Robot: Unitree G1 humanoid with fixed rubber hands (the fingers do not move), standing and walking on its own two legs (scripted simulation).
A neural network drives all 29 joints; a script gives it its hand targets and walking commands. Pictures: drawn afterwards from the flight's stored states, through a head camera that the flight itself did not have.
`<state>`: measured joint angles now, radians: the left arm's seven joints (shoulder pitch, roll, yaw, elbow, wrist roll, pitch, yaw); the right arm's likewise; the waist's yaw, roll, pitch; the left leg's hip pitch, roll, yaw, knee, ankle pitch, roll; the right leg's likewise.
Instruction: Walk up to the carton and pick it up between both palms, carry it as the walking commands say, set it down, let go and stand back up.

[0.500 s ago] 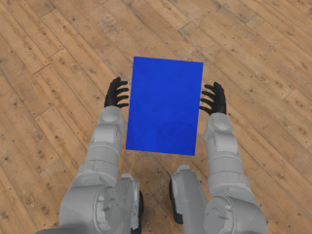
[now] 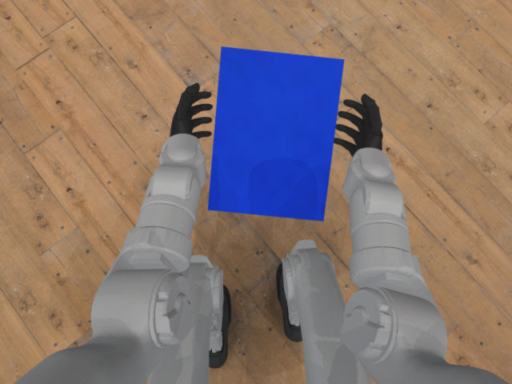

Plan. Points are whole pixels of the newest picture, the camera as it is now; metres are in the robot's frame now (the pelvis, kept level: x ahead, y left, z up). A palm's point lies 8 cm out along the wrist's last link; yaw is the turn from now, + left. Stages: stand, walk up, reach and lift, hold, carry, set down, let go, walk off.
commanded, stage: set down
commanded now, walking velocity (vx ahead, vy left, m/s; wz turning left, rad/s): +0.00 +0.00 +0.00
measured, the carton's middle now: (271, 138) +0.50 -0.07 -0.17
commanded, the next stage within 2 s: none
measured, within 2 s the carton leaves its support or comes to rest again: neither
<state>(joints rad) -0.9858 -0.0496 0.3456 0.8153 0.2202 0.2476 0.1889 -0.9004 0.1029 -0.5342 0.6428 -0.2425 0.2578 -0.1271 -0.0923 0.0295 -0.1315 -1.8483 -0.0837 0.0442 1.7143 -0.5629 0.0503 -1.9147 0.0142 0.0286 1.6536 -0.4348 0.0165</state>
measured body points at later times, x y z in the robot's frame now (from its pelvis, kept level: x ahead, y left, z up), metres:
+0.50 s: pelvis -0.01 -0.01 -0.06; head +0.29 -0.02 +0.27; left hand +0.52 +0.07 -0.18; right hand +0.47 -0.20 -0.17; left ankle +0.08 +0.09 -0.49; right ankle +0.12 -0.12 -0.49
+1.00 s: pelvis -0.01 +0.00 -0.12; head +0.34 -0.01 +0.17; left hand +0.54 +0.07 -0.28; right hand +0.50 -0.21 -0.25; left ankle +0.08 +0.09 -0.49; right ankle +0.12 -0.12 -0.49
